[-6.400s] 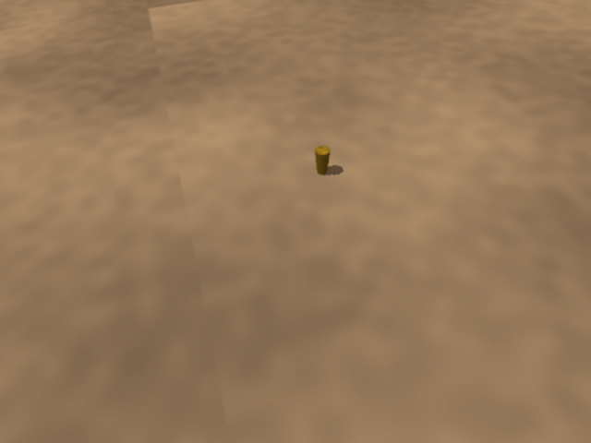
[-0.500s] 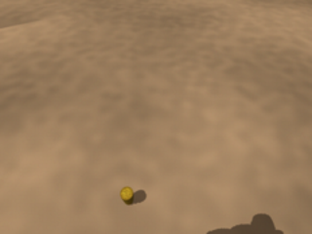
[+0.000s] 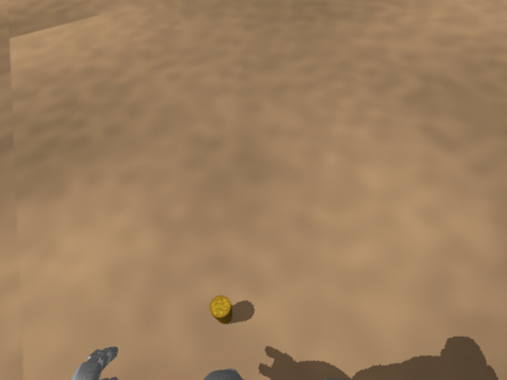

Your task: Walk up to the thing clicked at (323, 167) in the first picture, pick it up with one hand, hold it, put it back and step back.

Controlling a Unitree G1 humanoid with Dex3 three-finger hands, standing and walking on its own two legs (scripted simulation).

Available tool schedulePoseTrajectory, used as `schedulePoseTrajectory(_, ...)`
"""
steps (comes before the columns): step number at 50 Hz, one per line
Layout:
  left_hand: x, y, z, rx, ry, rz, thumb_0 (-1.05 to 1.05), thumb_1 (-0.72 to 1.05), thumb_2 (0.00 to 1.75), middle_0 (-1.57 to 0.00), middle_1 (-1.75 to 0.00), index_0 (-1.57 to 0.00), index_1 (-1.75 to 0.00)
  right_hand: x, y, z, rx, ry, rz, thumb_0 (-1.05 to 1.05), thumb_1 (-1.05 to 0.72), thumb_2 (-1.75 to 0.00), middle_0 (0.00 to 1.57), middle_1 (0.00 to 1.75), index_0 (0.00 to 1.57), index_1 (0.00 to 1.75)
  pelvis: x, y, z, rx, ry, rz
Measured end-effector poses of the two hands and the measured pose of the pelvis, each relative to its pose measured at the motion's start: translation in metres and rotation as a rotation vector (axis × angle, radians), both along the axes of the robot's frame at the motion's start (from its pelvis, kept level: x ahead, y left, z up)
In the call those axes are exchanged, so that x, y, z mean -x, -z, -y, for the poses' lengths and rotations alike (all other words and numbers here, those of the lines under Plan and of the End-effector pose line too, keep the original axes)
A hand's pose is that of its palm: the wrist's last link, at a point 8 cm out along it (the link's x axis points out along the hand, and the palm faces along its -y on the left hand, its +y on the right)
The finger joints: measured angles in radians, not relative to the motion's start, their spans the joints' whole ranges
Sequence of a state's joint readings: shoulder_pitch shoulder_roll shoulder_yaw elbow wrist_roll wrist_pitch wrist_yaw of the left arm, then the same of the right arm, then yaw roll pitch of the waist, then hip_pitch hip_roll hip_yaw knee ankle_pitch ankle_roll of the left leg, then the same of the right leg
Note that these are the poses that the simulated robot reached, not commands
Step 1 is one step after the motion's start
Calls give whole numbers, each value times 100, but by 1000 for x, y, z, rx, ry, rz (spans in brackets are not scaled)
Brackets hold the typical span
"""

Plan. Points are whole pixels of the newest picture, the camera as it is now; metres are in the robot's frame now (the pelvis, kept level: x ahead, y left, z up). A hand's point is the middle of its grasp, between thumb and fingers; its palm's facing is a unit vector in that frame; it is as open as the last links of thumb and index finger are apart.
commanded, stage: walk up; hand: left
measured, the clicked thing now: (222, 311) +0.40 +0.18 -0.69
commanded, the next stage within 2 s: stand in 0.86 s
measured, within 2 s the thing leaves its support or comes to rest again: neither
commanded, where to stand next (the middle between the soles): +0.07 +0.03 m, yaw -1 degrees
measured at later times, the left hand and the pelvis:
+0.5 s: hand out of the picture +0.03 +0.29 -0.14, palm faces -0.02 -0.92 -0.40, open 7.4 cm; pelvis -0.04 +0.02 +0.01, yaw +0 degrees
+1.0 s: hand out of the picture +0.06 +0.27 -0.13, palm faces -0.02 -0.94 -0.33, open 7.4 cm; pelvis -0.03 +0.01 +0.02, yaw -1 degrees
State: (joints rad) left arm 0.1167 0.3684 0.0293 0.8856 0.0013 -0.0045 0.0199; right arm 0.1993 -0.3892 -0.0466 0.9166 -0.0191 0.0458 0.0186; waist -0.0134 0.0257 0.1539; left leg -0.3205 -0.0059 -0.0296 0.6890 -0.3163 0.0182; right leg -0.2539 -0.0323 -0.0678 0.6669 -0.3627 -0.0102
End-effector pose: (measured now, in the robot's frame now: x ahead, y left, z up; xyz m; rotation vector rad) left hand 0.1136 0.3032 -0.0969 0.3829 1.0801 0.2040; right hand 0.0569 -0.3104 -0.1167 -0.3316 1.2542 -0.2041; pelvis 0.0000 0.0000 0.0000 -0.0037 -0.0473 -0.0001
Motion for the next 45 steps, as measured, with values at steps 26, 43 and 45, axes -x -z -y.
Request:
schedulePoseTrajectory(26,91,-1,-27,6,-47,-85,1,90,90,-21,-30,-21,-30,4,-5,-38,-41,-47,111,1,-91,-90,20,30,20,30,43,-7,-22,-26,3,13)
schedulePoseTrajectory(43,74,2,-14,76,-60,-85,1,90,90,-21,-30,-21,-30,26,-25,-19,16,-15,64,1,-90,-90,20,30,20,30,28,-18,-15,4,1,-1)
schedulePoseTrajectory(45,70,1,-12,75,-59,-86,1,90,90,-21,-30,-21,-30,22,-26,-18,17,-9,66,1,-91,-90,20,30,20,30,27,-19,-14,2,5,2)
